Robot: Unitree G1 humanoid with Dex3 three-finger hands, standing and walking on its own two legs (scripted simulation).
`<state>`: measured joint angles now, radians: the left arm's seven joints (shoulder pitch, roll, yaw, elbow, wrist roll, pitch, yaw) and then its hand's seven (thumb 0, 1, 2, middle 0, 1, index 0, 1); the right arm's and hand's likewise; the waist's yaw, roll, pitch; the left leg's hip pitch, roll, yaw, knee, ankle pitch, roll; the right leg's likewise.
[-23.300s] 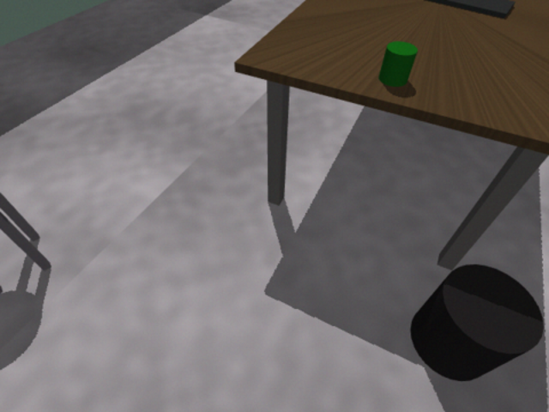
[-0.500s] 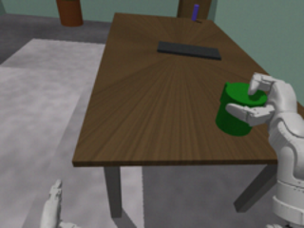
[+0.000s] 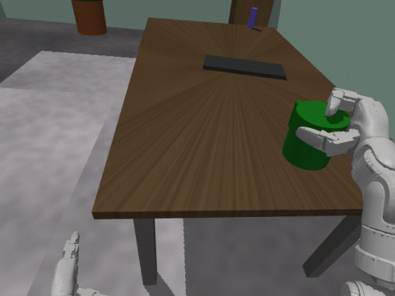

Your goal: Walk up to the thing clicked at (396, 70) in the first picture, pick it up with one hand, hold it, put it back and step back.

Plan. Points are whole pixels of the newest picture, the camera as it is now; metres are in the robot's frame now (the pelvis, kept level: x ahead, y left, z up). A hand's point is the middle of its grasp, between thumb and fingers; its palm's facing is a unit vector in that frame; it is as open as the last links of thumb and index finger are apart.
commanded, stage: hold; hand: right
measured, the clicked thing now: (308, 129) +0.35 -0.17 +0.23
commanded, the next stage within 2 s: crouch in 0.52 s
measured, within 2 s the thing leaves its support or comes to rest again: neither
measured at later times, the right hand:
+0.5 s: hand (324, 121) +0.32 -0.18 +0.27, palm faces +0.14 +0.99 -0.06, open 7.1 cm
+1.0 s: hand (307, 135) +0.37 -0.19 +0.20, palm faces +0.18 +0.98 -0.02, open 6.9 cm
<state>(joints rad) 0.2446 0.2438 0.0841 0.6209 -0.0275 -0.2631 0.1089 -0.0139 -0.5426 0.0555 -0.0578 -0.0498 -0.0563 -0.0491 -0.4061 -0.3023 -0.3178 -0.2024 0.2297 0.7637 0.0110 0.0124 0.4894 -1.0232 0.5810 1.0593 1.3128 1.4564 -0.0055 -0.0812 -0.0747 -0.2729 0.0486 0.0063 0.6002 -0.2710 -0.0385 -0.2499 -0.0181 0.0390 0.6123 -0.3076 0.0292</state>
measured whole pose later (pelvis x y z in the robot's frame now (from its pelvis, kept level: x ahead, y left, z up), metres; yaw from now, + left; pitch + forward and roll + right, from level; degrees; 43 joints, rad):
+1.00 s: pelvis -0.01 +0.00 +0.00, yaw +0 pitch -2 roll +0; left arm 0.23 0.23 0.07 0.63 -0.02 -0.30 0.11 -0.01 -0.53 0.05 -0.06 -0.05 -0.06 -0.04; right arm -0.51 -0.33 -0.31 0.17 0.18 0.62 0.02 0.01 0.49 -1.03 0.58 1.07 1.38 1.51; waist 0.02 -0.05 -0.05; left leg -0.33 0.04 0.01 0.62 -0.26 -0.03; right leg -0.30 -0.02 0.04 0.63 -0.30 0.03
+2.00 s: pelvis +0.01 +0.00 -0.01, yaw +2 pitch +7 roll +1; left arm 0.27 0.22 0.05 0.50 -0.01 -0.21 0.09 -0.01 -0.52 0.05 -0.06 -0.04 -0.06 -0.04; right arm -0.67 -0.43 -0.37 0.81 0.12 -0.04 0.08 0.01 0.47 -1.00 0.56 1.07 1.33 1.43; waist 0.09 0.00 -0.07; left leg -0.50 0.02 -0.02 0.67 -0.28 -0.04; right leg -0.48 -0.04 0.01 0.71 -0.35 0.03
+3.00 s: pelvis -0.01 -0.01 -0.03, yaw +2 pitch +13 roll +1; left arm 0.31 0.24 0.03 0.31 0.01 -0.15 0.06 -0.01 -0.49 0.03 -0.07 -0.05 -0.08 -0.04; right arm -0.73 -0.46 -0.43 1.01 0.09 -0.27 0.09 0.00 0.44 -0.77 0.72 0.83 1.17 1.08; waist 0.15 0.02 -0.07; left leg -0.73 0.01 -0.02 0.83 -0.32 -0.04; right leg -0.71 -0.05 0.02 0.89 -0.40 0.03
